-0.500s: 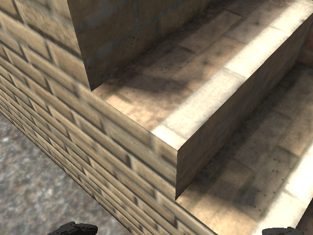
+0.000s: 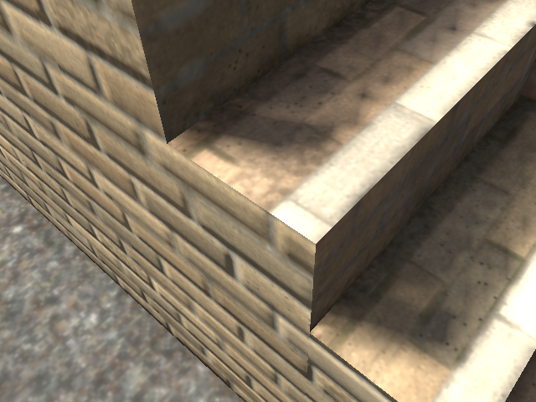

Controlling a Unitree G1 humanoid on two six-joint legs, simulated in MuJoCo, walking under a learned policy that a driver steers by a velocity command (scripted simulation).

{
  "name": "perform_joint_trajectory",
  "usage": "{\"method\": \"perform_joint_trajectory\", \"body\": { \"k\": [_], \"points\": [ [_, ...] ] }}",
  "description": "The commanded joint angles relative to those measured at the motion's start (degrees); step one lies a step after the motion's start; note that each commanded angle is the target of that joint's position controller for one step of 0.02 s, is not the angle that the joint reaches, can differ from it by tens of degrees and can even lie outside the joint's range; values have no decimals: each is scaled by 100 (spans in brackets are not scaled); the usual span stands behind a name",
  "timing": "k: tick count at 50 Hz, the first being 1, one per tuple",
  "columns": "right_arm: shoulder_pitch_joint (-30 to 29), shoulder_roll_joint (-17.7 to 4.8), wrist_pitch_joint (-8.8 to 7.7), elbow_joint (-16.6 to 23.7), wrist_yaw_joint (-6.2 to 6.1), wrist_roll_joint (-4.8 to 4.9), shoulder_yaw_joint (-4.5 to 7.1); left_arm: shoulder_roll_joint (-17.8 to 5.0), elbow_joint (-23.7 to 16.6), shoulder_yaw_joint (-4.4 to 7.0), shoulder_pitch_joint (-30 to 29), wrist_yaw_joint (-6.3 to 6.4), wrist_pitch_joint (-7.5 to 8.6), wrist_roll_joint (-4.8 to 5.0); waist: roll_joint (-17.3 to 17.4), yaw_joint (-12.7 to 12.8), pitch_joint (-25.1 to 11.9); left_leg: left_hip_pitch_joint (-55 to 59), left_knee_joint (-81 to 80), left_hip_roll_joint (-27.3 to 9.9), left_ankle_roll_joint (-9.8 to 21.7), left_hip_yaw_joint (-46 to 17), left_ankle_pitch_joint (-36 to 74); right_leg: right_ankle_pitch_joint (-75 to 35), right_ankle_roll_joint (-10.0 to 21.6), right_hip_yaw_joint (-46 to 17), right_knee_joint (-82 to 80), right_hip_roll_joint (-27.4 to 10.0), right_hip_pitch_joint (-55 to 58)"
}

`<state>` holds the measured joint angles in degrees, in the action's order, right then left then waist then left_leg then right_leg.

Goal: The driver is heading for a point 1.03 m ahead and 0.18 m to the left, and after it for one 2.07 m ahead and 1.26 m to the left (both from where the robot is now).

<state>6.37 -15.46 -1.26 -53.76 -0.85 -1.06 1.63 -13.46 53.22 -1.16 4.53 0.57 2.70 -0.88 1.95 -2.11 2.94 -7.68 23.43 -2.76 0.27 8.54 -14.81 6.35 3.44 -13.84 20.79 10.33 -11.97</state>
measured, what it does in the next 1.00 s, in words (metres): shifts its weight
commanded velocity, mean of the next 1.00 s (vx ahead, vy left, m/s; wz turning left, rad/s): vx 0.49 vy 0.00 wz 0.00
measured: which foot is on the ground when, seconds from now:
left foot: down 0.00-1.00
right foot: down 0.00-1.00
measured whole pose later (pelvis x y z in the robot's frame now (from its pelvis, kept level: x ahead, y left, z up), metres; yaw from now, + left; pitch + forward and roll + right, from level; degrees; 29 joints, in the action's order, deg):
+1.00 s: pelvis +0.04 +0.03 +0.01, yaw +1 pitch +2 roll -1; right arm 5.3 -11.9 -3.2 -59.1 -0.1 0.4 -2.2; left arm -12.3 52.2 -3.5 0.4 1.5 5.8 -0.6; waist 0.1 -3.5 -1.0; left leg -0.4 9.3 0.8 2.2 7.6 -11.0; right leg 6.4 1.6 -12.5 12.4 6.0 -7.1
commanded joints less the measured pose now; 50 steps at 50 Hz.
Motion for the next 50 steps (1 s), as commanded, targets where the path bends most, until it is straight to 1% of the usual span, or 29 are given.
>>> {"method": "perform_joint_trajectory", "body": {
  "k": [1,3,5,6,7,8,9,11,12,14,15,16,17,18,19,20,21,22,23,26,28,30,33,36,46,47,48,49,50],
  "points": [
    [-129,-643,-74,135,-61,-22,195,-761,-193,221,-109,88,50,-15,-299,35,-532,1017,-60,-560,157,-679,513,574,-131,-971,-416,-1101,-835],
    [-154,-605,-60,76,-58,9,214,-735,-141,240,-87,114,46,1,-267,27,-502,1015,-58,-554,202,-686,607,683,-147,-881,-310,-1061,-931],
    [-146,-600,-38,11,-60,6,228,-713,-87,250,0,138,39,6,-180,42,-485,1034,-62,-602,261,-721,778,772,-163,-767,-169,-1010,-1010],
    [-160,-656,-20,5,-36,-4,246,-708,-63,250,-3,146,37,-20,-152,19,-457,1039,-83,-668,313,-767,1018,740,-180,-636,-35,-928,-1051],
    [-150,-675,-1,-30,-34,-2,258,-681,-35,251,68,158,36,-15,-52,39,-476,1034,-98,-738,370,-794,1219,747,-198,-495,112,-872,-1045],
    [-149,-733,27,-31,-43,4,291,-672,-33,240,142,167,59,15,-27,61,-479,1028,-59,-772,424,-786,1474,624,-209,-357,252,-849,-1052],
    [-125,-732,80,-42,-50,7,296,-696,22,247,326,165,49,60,-32,88,-483,1039,12,-771,448,-761,1590,556,-220,-308,313,-827,-1029],
    [-113,-685,160,-41,-60,4,298,-707,34,241,356,196,28,36,-173,55,-404,947,78,-688,438,-704,1380,477,-187,-424,242,-914,-1040],
    [-78,-664,189,-45,-66,-5,296,-738,20,245,325,206,14,21,-309,20,-340,929,140,-588,405,-667,1146,439,-158,-587,115,-993,-1096],
    [47,-636,220,-63,-69,-23,299,-800,-22,255,241,216,-15,8,-580,-60,-269,991,284,-352,315,-615,712,304,-82,-973,-165,-1156,-1233],
    [104,-629,219,-73,-70,-25,301,-811,-39,258,216,221,-29,9,-636,-85,-273,1025,311,-286,287,-617,615,222,-54,-1079,-221,-1199,-1250],
    [139,-628,209,-82,-70,-23,304,-800,-46,257,214,227,-38,14,-610,-92,-301,1058,301,-274,282,-636,617,181,-44,-1097,-207,-1206,-1241],
    [125,-475,176,-65,-38,-32,239,-657,-62,200,194,235,-42,31,-532,-123,-510,1201,-4,-340,263,-723,382,689,-106,-1075,-379,-1184,-1174],
    [-1,-332,126,-53,-5,-56,163,-521,-45,147,137,230,-48,46,-384,-131,-467,1211,-377,-447,241,-832,160,1263,-225,-947,-527,-1102,-1166],
    [-144,-259,67,-42,13,-84,101,-482,-14,122,109,218,-54,56,-263,-112,-367,1083,-689,-548,227,-904,-31,1338,-324,-769,-548,-1011,-1055],
    [-271,-263,3,-28,18,-93,62,-471,-24,108,48,208,-46,61,-185,-87,-314,903,-941,-624,214,-953,-138,1011,-377,-583,-488,-934,-827],
    [-365,-313,-58,-31,14,-86,40,-441,-44,91,12,200,-17,65,-110,-43,-303,776,-1144,-671,203,-980,-109,553,-392,-428,-430,-889,-590],
    [-432,-366,-112,-38,7,-66,27,-417,-58,73,-1,195,24,71,-76,-5,-322,732,-1274,-689,194,-965,-4,169,-385,-335,-427,-890,-402],
    [-528,-373,-164,-21,6,-50,8,-403,-78,56,-29,191,69,66,-84,21,-359,769,-1321,-693,171,-921,209,-120,-368,-307,-468,-917,-288],
    [-594,-376,-264,-25,-10,31,-24,-349,-136,10,-139,188,189,88,-119,-2,-479,1036,-1319,-683,118,-806,869,-596,-289,-299,-563,-992,-199],
    [-647,-351,-306,-22,-14,67,-42,-305,-183,-20,-219,179,247,97,-90,-14,-540,1184,-1320,-697,110,-782,1242,-766,-272,-280,-594,-1022,-206],
    [-765,-306,-330,-5,-19,82,-58,-264,-222,-45,-285,175,291,100,-31,8,-594,1261,-1317,-712,107,-758,1614,-905,-264,-252,-594,-1052,-180],
    [-897,-256,-368,-6,-17,123,-90,-277,-281,-63,-379,183,334,90,137,53,-786,1314,-1310,-727,86,-735,2130,-1063,-235,-206,-573,-1113,-19],
    [-929,-274,-387,-29,-26,146,-115,-269,-332,-88,-498,182,360,95,115,63,-936,1427,-1285,-761,89,-733,2510,-1175,-228,-168,-572,-1152,64],
    [-963,-358,-409,-28,-26,162,-174,-335,-387,-134,-748,171,400,77,70,20,-1068,1472,-1258,-772,45,-725,2715,-1454,-204,-150,-637,-1235,237],
    [-958,-322,-393,-25,1,166,-189,-361,-398,-122,-716,166,400,83,145,-4,-1039,1430,-1256,-744,10,-686,2671,-1565,-214,-148,-642,-1272,251],
    [-1057,-296,-400,65,32,150,-242,-330,-464,-140,-767,97,391,17,271,37,-981,1184,-1290,-764,-47,-628,3017,-1858,-192,-228,-696,-1346,460],
    [-1197,-242,-376,153,27,185,-256,-291,-615,-178,-961,46,409,-5,267,58,-1106,1085,-1222,-842,-87,-626,3386,-2311,-156,-347,-683,-1470,672],
    [-1141,-283,-365,180,24,195,-255,-333,-613,-169,-927,33,404,2,158,40,-1301,1140,-1162,-834,-103,-634,3373,-2508,-158,-332,-620,-1480,800]
  ]
}}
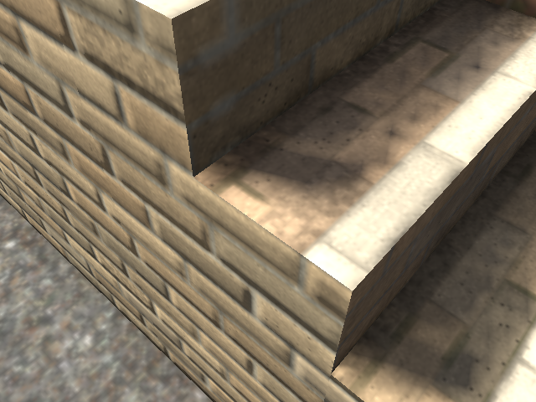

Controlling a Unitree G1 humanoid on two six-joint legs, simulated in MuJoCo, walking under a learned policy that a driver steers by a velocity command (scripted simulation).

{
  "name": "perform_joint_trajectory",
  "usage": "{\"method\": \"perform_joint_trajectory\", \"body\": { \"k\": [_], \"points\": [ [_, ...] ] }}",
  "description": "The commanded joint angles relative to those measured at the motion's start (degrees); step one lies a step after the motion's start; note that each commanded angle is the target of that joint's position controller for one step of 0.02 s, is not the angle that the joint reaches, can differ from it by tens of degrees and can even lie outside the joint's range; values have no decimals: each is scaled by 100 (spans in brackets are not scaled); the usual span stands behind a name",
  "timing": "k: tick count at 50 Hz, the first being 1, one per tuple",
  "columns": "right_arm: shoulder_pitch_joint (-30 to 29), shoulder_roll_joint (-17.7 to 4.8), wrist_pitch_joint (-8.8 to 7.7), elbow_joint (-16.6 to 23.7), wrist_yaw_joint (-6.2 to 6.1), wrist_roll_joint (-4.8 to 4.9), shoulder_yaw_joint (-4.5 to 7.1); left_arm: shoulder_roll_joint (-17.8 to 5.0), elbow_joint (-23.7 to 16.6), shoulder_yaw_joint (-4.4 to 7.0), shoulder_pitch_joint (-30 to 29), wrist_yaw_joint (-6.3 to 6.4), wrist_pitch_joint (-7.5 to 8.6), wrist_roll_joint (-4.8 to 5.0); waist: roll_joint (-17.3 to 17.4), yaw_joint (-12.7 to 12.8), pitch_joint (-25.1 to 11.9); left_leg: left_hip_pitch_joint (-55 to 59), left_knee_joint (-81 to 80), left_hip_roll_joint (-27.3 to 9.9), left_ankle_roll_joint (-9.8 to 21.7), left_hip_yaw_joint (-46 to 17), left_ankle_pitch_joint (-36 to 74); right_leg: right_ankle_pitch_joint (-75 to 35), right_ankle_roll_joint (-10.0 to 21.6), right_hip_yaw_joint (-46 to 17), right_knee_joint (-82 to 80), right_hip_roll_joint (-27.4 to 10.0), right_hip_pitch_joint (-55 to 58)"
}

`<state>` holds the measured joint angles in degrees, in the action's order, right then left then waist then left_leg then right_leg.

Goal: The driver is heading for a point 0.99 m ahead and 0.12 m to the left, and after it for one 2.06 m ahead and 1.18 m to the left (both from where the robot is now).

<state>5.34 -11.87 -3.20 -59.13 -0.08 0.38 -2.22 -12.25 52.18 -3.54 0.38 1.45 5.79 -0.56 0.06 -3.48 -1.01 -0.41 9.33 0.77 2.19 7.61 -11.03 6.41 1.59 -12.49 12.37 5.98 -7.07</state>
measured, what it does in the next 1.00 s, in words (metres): shifts its weight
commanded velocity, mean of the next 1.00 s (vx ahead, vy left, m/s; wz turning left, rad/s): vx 0.81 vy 0.00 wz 0.00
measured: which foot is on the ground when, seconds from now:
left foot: down 0.00-1.00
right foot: down 0.00-1.00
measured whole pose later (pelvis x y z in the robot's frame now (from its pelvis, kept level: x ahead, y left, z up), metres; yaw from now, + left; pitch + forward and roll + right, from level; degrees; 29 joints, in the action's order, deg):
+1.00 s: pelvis -0.04 -0.04 +0.00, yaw +0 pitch -1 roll +0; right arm 4.8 -16.2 -3.3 -56.6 0.6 -1.0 -1.1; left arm -14.3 56.7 -2.4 4.9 -0.5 3.6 -0.9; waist 1.6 -2.7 1.0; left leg -5.6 18.8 -2.8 -0.7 6.3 -12.5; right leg 3.9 3.6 -10.8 14.9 8.7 -9.2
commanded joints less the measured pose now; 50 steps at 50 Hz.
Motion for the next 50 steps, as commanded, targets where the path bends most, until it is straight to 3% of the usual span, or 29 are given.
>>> {"method": "perform_joint_trajectory", "body": {
  "k": [1,3,8,21,22,26,27,29,32,33,35,43,44,45,50],
  "points": [
    [-1067,-657,-141,822,-24,43,123,-433,-595,50,-575,-90,82,-3,319,152,-989,429,288,-1170,-317,-518,2986,-2569,24,-421,256,-1054,301],
    [-1001,-671,-149,792,-37,44,104,-474,-546,46,-503,-72,75,-21,185,148,-1044,368,195,-1142,-335,-558,2361,-2354,-7,-479,156,-1055,430],
    [-966,-769,-220,731,5,-13,85,-625,-446,87,-449,-89,39,-29,59,119,-622,244,-96,-1036,-300,-668,1162,-1384,-50,-455,-137,-929,140],
    [-1070,-869,-268,803,13,-23,47,-747,-410,134,-462,-168,69,-17,-34,140,-621,147,-62,-1031,-312,-700,722,-1023,-85,-543,-321,-935,140],
    [-1292,-832,-243,882,6,-7,29,-649,-554,68,-679,-196,104,-36,68,186,-590,-2,-28,-1098,-349,-657,890,-1342,-95,-622,-381,-1044,251],
    [-1182,-887,-232,903,9,5,11,-745,-518,62,-592,-200,93,-25,-21,167,-787,18,20,-1064,-385,-680,767,-1402,-105,-610,-329,-1054,422],
    [-971,-929,-256,835,24,-15,16,-861,-364,123,-355,-177,49,6,-120,143,-804,160,-13,-993,-345,-732,558,-912,-103,-566,-332,-957,291],
    [-1033,-931,-265,830,37,-33,17,-856,-379,122,-417,-196,40,11,-93,170,-591,117,-40,-996,-334,-724,481,-635,-110,-599,-458,-946,103],
    [-1032,-928,-282,839,34,-38,18,-873,-379,139,-456,-208,47,-3,-86,169,-551,76,-39,-1011,-322,-731,501,-622,-102,-615,-478,-951,93],
    [-1204,-919,-253,886,27,-27,17,-734,-471,68,-618,-234,88,-45,49,188,-520,-32,43,-1084,-368,-673,760,-1137,-107,-626,-419,-1038,218],
    [-743,-961,-251,753,36,-33,23,-884,-183,144,-168,-203,49,-42,-122,102,-774,229,243,-1012,-362,-696,749,-1336,-106,-486,-139,-950,227],
    [-348,-900,-126,556,54,-110,135,-886,63,207,19,-195,-71,-35,22,43,-251,121,658,-1010,-369,-628,447,-647,-100,-554,-68,-892,-471],
    [-518,-912,-88,606,41,-83,154,-805,-109,165,-257,-221,-42,-71,123,55,-189,-69,726,-1038,-409,-563,577,-1119,-128,-623,-42,-998,-341],
    [-250,-898,-93,537,49,-105,165,-941,115,239,105,-191,-97,-30,-49,36,-329,95,757,-987,-372,-618,366,-722,-106,-607,6,-917,-430],
    [-148,-985,-36,503,57,-157,246,-967,182,295,213,-161,-190,-20,25,54,-87,-23,934,-939,-342,-581,140,-167,-52,-693,-6,-889,-748]
  ]
}}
